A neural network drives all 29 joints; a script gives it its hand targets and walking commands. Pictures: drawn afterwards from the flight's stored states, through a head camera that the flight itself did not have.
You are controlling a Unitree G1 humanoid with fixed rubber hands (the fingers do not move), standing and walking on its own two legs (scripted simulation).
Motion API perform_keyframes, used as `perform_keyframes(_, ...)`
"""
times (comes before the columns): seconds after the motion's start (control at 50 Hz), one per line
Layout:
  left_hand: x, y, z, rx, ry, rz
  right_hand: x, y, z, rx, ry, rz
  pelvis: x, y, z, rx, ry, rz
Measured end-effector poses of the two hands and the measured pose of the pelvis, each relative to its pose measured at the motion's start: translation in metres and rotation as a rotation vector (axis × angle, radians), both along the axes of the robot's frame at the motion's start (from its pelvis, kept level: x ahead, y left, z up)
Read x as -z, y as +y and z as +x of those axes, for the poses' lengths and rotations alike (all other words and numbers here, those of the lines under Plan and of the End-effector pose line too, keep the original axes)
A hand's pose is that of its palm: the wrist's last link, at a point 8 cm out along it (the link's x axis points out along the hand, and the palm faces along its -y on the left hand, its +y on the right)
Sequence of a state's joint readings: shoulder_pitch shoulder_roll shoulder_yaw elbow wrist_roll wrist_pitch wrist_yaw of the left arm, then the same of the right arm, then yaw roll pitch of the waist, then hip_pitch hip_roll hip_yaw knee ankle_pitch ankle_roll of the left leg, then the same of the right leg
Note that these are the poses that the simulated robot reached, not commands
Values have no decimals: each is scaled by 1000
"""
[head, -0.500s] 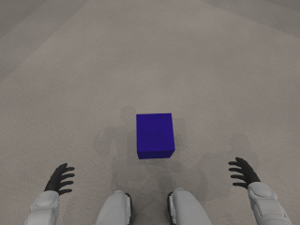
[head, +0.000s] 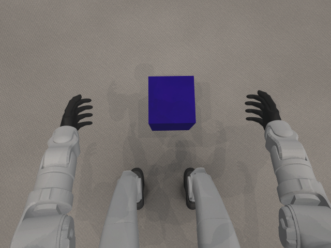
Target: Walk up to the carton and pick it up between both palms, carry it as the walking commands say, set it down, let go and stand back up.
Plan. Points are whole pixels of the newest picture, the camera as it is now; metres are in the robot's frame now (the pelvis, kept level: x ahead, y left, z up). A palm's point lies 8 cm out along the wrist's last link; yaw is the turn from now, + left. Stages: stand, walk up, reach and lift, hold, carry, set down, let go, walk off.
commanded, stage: reach and lift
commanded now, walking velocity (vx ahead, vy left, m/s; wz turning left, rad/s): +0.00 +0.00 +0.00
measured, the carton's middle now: (170, 106) +0.52 -0.04 -0.57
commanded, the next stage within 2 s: none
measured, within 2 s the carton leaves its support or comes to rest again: neither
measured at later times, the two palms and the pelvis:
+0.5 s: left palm (101, 78) +0.50 +0.17 -0.15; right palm (237, 72) +0.51 -0.21 -0.16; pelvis -0.02 -0.01 -0.04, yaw +0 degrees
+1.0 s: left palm (114, 86) +0.52 +0.16 -0.25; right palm (224, 82) +0.51 -0.21 -0.25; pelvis -0.04 +0.01 -0.10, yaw -1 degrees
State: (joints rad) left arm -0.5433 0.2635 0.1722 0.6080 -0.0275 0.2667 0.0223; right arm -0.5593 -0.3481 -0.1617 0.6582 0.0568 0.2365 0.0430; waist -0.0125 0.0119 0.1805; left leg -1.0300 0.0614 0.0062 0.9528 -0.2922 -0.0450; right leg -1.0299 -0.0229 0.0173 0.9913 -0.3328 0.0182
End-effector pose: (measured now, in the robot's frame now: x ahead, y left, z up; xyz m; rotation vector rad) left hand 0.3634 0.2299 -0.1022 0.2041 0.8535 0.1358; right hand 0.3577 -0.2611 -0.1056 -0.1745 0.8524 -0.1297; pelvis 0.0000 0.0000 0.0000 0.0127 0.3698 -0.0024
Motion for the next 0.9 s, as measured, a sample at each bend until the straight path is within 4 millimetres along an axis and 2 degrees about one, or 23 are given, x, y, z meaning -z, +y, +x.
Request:
perform_keyframes(0.1, 10, -9, 30, -2, -7, -11, 11, 14, 32, -8, -17, 23, 10, -4, -17, 1, 35, 5)
perform_keyframes(0.24, 24, -32, 73, -6, -69, -60, 27, 34, 72, 1, -69, 65, 24, -6, -28, 1, 118, 5)
perform_keyframes(0.34, 34, -46, 101, -23, -100, -82, 37, 40, 101, 10, -105, 77, 32, -6, -28, 6, 175, 8)
perform_keyframes(0.56, 60, -60, 155, -24, -211, -101, 59, 52, 166, 0, -222, 107, 39, -6, -21, 5, 258, 18)
perform_keyframes(0.64, 82, -66, 161, -14, -216, -109, 80, 55, 171, 3, -223, 108, 34, -6, -22, 0, 199, 13)
perform_keyframes(0.74, 112, -70, 147, -19, -195, -118, 108, 57, 158, -1, -196, 105, 37, -4, -20, 1, 190, 10)
perform_keyframes(0.8, 119, -65, 143, -33, -202, -105, 114, 53, 152, 27, -201, 110, 43, -2, -21, 14, 194, 14)
perform_keyframes(0.9, 122, -62, 149, -41, -223, -82, 122, 48, 156, 37, -223, 102, 65, 3, -32, 25, 177, 17)
